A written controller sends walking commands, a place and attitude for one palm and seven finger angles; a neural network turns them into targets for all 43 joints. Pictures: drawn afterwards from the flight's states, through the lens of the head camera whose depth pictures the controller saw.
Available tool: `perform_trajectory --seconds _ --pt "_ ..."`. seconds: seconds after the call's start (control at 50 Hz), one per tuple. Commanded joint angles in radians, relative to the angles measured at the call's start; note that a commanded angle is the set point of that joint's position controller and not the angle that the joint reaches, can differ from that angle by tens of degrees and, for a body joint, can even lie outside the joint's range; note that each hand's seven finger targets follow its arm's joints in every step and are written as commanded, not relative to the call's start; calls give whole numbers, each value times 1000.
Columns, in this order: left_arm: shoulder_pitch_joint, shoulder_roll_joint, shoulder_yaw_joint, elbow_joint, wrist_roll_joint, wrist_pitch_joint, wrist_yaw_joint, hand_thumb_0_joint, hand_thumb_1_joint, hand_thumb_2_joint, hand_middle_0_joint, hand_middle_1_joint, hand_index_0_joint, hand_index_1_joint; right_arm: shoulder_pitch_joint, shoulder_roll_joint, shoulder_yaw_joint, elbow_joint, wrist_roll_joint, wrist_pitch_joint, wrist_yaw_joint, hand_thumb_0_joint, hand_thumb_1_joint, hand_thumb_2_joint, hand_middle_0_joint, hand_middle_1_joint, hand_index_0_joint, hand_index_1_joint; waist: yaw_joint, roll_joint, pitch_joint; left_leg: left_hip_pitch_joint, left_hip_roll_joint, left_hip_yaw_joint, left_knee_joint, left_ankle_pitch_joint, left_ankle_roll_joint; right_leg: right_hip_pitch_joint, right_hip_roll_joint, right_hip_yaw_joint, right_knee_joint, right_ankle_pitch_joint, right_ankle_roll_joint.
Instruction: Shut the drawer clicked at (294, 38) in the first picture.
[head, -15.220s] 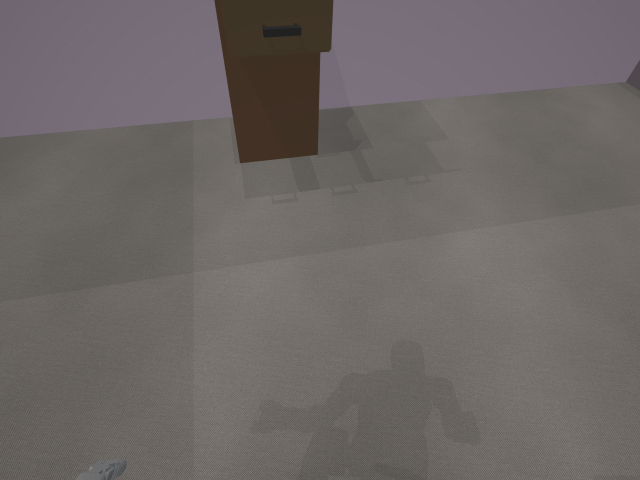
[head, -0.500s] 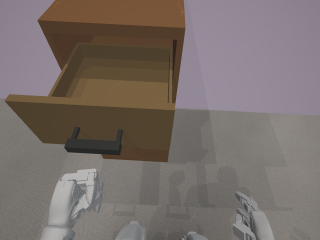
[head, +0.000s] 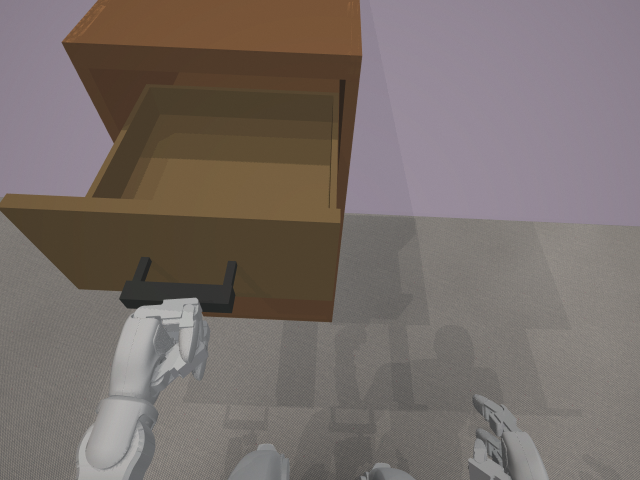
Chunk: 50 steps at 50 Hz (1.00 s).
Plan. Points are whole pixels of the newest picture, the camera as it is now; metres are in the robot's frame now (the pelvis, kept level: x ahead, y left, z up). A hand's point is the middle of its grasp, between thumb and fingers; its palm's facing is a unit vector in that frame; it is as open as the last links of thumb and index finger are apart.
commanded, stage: push the drawer shut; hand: left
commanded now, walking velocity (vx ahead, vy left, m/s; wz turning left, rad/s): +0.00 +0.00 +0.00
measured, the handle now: (183, 281) +0.34 +0.18 +0.06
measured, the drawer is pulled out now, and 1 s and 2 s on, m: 0.26 0.15 0.02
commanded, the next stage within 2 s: none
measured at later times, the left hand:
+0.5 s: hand (210, 301) +0.32 +0.14 +0.05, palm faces -0.05 -1.00 -0.04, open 3.1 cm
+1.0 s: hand (219, 258) +0.38 +0.14 +0.05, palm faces -0.04 -1.00 -0.04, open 3.1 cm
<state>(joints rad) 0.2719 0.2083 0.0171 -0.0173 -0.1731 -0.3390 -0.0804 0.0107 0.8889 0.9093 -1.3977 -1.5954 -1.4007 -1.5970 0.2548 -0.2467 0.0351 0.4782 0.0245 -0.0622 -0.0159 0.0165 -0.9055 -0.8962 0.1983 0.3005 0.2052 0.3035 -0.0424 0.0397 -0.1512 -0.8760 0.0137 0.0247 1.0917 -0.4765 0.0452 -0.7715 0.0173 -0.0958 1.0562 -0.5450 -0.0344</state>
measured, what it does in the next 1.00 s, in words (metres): stands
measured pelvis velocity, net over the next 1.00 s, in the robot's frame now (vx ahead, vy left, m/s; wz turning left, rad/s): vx -0.01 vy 0.00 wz -0.01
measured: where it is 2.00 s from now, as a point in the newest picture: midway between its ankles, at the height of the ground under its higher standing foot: outside the picture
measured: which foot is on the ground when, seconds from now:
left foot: down 0.00-1.00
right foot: down 0.00-1.00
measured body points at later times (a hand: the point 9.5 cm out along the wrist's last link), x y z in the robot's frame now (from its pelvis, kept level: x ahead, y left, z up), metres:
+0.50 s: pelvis -0.01 +0.00 +0.00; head +0.06 +0.00 +0.45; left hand +0.31 +0.20 +0.06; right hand +0.14 -0.24 -0.09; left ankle +0.03 +0.09 -0.66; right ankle -0.01 -0.10 -0.66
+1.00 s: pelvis -0.01 +0.00 +0.01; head +0.07 +0.01 +0.45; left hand +0.37 +0.20 +0.06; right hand +0.09 -0.26 -0.10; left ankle +0.03 +0.09 -0.66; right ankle -0.01 -0.10 -0.66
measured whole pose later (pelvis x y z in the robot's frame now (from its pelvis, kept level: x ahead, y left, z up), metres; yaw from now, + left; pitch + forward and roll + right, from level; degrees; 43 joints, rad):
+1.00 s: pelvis -0.01 +0.00 +0.01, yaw -1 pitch +16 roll -2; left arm -0.34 0.23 0.13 0.60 -0.15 -0.41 -0.08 0.00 0.82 0.91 -1.40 -1.60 -1.40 -1.60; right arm 0.28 -0.26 0.02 0.61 0.02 -0.01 0.00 0.01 -0.91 -0.90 0.20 0.30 0.20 0.30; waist -0.08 0.03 -0.12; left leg -0.89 0.01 0.04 1.04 -0.43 0.05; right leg -0.80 0.02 -0.08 1.02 -0.50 -0.03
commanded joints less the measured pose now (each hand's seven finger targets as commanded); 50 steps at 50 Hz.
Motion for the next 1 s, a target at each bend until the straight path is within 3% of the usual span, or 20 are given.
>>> perform_trajectory --seconds 0.0,0.1,0.16,0.26,0.3,0.36,0.38,0.46,0.5,0.52,0.56,0.62,0.66,0.72,0.76,0.8,0.9,0.98 --pt "-176 84 71 -180 -19 -73 6 0 900 900 -1400 -1600 -1400 -1600 -45 -131 -64 -122 -4 -57 -9 0 -900 -900 200 300 200 300 -13 -15 -215 231 1 -69 -154 246 -14 72 1 55 -166 289 13" --pt "-284 72 54 -138 -16 -90 -1 0 900 900 -1400 -1600 -1400 -1600 -51 -135 -65 -99 -4 -57 -10 0 -900 -900 200 300 200 300 -26 1 -219 242 2 -75 -155 230 -13 47 0 55 -166 262 13" --pt "-385 101 74 -83 -16 -90 -1 0 900 900 -1400 -1600 -1400 -1600 -51 -141 -65 -75 -2 -56 -15 0 -900 -900 200 300 200 300 -39 -23 -204 225 2 -75 -153 187 -9 37 -1 65 -183 221 16" --pt "-438 131 110 -30 -22 -83 -10 0 900 900 -1400 -1600 -1400 -1600 -51 -145 -66 -61 2 -53 -17 0 -900 -900 200 300 200 300 -20 1 -270 261 0 -72 -166 228 -12 78 -2 68 -182 260 13" --pt "-509 90 68 -4 -24 -76 -11 0 900 900 -1400 -1600 -1400 -1600 -53 -139 -63 -54 4 -53 -15 0 -900 -900 200 300 200 300 -34 11 -258 279 2 -76 -171 221 -13 58 -4 65 -189 254 15" --pt "-555 124 102 71 -21 -72 -1 0 900 900 -1400 -1600 -1400 -1600 -48 -147 -61 -42 4 -46 -17 0 -900 -900 200 300 200 300 -35 -23 -223 250 3 -77 -179 182 -12 52 0 69 -203 212 16" --pt "-592 101 85 75 -21 -76 -2 0 900 900 -1400 -1600 -1400 -1600 -50 -143 -60 -42 4 -46 -16 0 -900 -900 200 300 200 300 -37 -11 -231 257 1 -76 -181 174 -12 47 -2 69 -202 205 16" --pt "-664 134 116 155 -15 -81 2 0 900 900 -1400 -1600 -1400 -1600 -40 -151 -60 -31 3 -39 -13 0 -900 -900 200 300 200 300 -35 -9 -230 251 1 -75 -185 164 -13 44 -1 72 -205 195 15" --pt "-709 119 108 176 -13 -87 2 0 900 900 -1400 -1600 -1400 -1600 -33 -147 -63 -27 4 -36 -11 0 -900 -900 200 300 200 300 -37 -20 -260 267 1 -72 -182 190 -14 57 -2 76 -201 225 16" --pt "-713 112 105 188 -14 -87 2 0 900 900 -1400 -1600 -1400 -1600 -32 -146 -64 -28 4 -36 -9 0 -900 -900 200 300 200 300 -31 5 -259 276 0 -73 -186 188 -17 50 -2 74 -201 221 14" --pt "-733 147 137 223 -11 -90 7 0 900 900 -1400 -1600 -1400 -1600 -17 -154 -64 -18 2 -30 -7 0 -900 -900 200 300 200 300 -32 -28 -264 263 1 -73 -186 196 -14 67 1 75 -202 231 15" --pt "-762 122 120 234 -10 -98 6 0 900 900 -1400 -1600 -1400 -1600 -12 -150 -68 -18 3 -24 -2 0 -900 -900 200 300 200 300 -31 -5 -280 289 1 -69 -188 220 -18 64 -1 73 -199 258 14" --pt "-766 155 154 266 -7 -103 10 0 900 900 -1400 -1600 -1400 -1600 3 -157 -70 -11 0 -17 0 0 -900 -900 200 300 200 300 -26 -23 -285 284 4 -76 -193 237 -18 70 4 68 -190 268 12" --pt "-820 131 135 282 -7 -113 9 0 900 900 -1400 -1600 -1400 -1600 12 -153 -72 -4 -1 -11 4 0 -900 -900 200 300 200 300 -38 -11 -287 292 2 -71 -190 242 -19 63 3 72 -193 281 14" --pt "-839 158 157 308 0 -119 13 0 900 900 -1400 -1600 -1400 -1600 19 -160 -75 1 -2 -6 5 0 -900 -900 200 300 200 300 -39 -17 -289 292 5 -75 -189 237 -18 47 6 70 -189 267 14" --pt "-887 131 132 322 3 -125 12 0 900 900 -1400 -1600 -1400 -1600 26 -155 -74 7 -2 -2 8 0 -900 -900 200 300 200 300 -49 5 -288 306 4 -75 -188 235 -20 32 6 70 -190 265 13" --pt "-976 174 167 381 8 -137 12 0 900 900 -1400 -1600 -1400 -1600 46 -161 -77 26 -4 7 8 0 -900 -900 200 300 200 300 -54 12 -308 314 6 -79 -182 238 -21 19 9 73 -185 264 12" --pt "-1024 158 154 430 13 -140 13 0 900 900 -1400 -1600 -1400 -1600 63 -164 -79 35 -6 13 9 0 -900 -900 200 300 200 300 -62 11 -327 344 10 -89 -181 265 -24 -5 12 66 -178 275 11"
